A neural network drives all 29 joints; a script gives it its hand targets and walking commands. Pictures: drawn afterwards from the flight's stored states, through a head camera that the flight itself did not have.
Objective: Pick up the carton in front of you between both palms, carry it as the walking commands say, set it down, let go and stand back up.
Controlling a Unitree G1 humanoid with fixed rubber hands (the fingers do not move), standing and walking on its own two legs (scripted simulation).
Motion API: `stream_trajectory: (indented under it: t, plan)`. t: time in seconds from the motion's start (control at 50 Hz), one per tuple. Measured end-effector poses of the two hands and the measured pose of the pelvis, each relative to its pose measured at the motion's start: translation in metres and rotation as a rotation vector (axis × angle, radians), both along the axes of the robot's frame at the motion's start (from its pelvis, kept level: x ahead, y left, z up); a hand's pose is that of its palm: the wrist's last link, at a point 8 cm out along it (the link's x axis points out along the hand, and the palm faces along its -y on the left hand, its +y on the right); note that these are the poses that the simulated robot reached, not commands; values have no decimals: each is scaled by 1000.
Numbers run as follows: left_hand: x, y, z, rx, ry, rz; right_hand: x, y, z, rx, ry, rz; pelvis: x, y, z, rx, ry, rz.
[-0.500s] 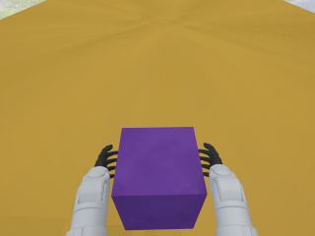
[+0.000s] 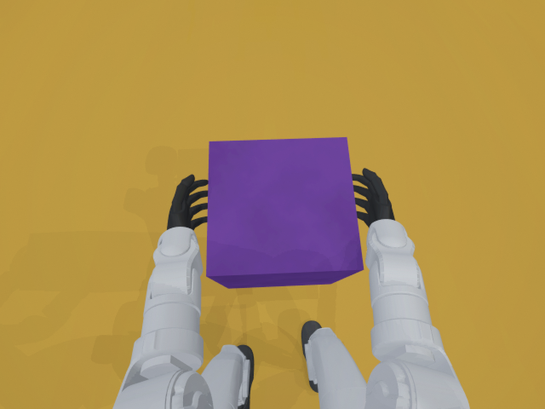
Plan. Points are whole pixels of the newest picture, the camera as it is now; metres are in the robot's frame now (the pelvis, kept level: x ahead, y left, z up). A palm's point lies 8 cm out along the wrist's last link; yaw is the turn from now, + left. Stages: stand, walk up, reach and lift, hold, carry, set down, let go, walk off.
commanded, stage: set down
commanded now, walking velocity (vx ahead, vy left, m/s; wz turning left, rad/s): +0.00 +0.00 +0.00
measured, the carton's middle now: (279, 223) +0.39 -0.02 -0.15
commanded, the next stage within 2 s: none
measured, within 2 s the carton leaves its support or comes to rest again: rests again in 1.80 s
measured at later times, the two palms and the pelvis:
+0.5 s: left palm (208, 216) +0.43 +0.12 -0.21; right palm (358, 211) +0.42 -0.18 -0.21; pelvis -0.03 -0.01 -0.13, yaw +3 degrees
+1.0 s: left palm (227, 217) +0.48 +0.10 -0.36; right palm (348, 217) +0.46 -0.19 -0.37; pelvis -0.05 -0.01 -0.25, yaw +5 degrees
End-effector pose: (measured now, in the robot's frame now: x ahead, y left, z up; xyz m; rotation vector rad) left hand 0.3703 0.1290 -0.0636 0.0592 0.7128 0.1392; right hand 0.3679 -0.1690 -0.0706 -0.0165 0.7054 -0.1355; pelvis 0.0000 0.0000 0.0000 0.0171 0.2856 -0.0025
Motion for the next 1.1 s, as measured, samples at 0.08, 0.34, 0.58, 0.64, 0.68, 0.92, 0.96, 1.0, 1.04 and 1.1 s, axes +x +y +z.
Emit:
stream_trajectory:
  t: [0.08, 0.34, 0.58, 0.64, 0.68, 0.92, 0.96, 1.0, 1.04, 1.1]
  plan:
    - [7, 0, -37, -18, -23, 15, 7, 0, -38, 12, -23, -7, -5, -1, -22, 5, 134, 7]
    - [44, -5, -94, -58, -50, 37, 44, -5, -92, 40, -48, -35, -19, -6, -90, 7, 359, 30]
    - [69, -11, -170, -43, -25, 10, 63, -11, -169, 22, -23, -39, -31, -9, -152, 16, 485, 40]
    - [75, -12, -190, -42, -26, 6, 68, -13, -190, 22, -24, -42, -33, -9, -169, 18, 507, 44]
    - [79, -14, -204, -43, -26, 2, 71, -14, -203, 20, -24, -44, -35, -9, -179, 18, 517, 46]
    - [99, -22, -277, -40, -10, -21, 87, -22, -274, 9, -9, -52, -47, -8, -234, 18, 541, 57]
    - [102, -23, -289, -40, -7, -26, 89, -24, -286, 5, -5, -53, -48, -8, -242, 18, 541, 59]
    - [105, -24, -301, -40, -4, -31, 91, -25, -298, 2, -3, -54, -50, -7, -250, 17, 540, 61]
    - [109, -26, -314, -39, -2, -36, 94, -27, -310, -1, 0, -55, -52, -7, -259, 17, 538, 63]
    - [114, -28, -334, -37, 1, -42, 98, -29, -329, -5, 3, -57, -54, -7, -271, 16, 534, 66]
